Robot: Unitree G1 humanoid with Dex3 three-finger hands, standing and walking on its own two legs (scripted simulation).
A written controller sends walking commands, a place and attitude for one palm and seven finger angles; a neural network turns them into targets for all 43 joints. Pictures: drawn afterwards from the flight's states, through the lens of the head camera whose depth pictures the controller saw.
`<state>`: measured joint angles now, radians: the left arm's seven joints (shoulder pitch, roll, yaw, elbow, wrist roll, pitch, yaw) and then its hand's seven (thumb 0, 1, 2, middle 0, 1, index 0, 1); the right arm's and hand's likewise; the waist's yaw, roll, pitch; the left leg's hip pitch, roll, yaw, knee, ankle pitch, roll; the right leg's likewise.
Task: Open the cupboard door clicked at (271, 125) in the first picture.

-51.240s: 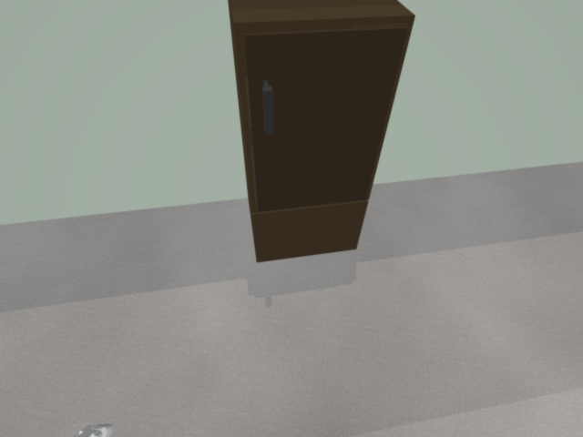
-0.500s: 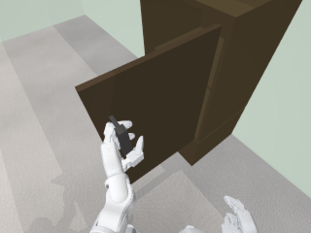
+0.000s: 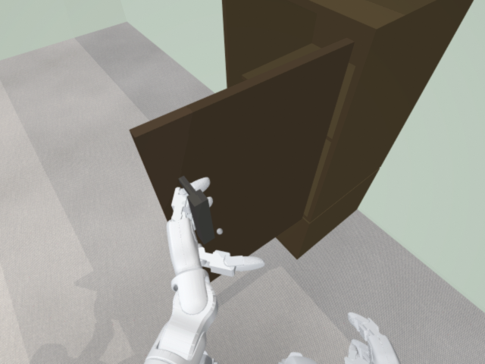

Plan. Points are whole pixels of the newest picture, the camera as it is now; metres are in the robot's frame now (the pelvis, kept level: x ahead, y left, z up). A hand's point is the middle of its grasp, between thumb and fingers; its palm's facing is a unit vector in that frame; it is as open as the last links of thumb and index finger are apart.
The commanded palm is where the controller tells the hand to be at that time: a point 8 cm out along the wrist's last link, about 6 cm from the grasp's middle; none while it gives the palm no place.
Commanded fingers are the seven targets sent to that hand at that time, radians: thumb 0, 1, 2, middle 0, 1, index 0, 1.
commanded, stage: open thumb and fingers to let go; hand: left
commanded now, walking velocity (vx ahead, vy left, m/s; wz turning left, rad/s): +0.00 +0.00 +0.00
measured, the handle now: (195, 210) +0.36 +0.10 +0.05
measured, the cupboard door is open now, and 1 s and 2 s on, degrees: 87 91 90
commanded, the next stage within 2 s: slide the hand sideways off the handle in 0.06 s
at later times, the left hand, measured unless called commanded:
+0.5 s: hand (214, 260) +0.27 +0.06 +0.05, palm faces -0.17 -0.98 +0.04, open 16.0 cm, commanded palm +0.24 +0.12 +0.05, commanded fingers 0.00 -0.50 0.30 -0.15 -0.30 -0.15 -0.30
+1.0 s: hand (184, 283) +0.23 +0.10 +0.05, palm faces -0.13 -0.99 -0.02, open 16.1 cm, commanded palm +0.21 +0.17 +0.05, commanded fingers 0.00 -0.50 0.30 -0.15 -0.30 -0.15 -0.30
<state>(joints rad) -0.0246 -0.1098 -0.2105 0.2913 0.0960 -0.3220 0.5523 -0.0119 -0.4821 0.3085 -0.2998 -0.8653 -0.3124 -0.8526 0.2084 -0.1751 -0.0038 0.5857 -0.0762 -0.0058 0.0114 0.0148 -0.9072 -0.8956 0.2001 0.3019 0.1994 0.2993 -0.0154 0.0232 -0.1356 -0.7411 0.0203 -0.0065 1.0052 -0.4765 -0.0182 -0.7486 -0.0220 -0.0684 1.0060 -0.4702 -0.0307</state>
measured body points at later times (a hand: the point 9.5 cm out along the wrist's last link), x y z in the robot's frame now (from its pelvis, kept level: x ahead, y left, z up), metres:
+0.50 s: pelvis +0.00 +0.02 +0.00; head +0.05 +0.01 +0.44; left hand +0.27 +0.11 +0.05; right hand +0.16 -0.21 -0.09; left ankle +0.01 +0.13 -0.67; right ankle +0.02 -0.10 -0.67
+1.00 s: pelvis +0.00 +0.01 -0.01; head +0.06 +0.00 +0.43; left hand +0.23 +0.15 +0.05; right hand +0.18 -0.21 -0.09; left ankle +0.01 +0.13 -0.67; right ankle +0.02 -0.10 -0.67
